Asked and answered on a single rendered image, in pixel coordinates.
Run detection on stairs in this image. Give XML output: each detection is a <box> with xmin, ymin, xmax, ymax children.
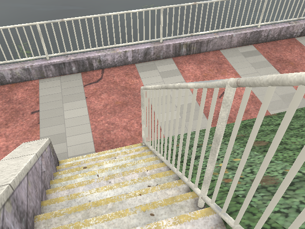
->
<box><xmin>34</xmin><ymin>142</ymin><xmax>233</xmax><ymax>229</ymax></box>

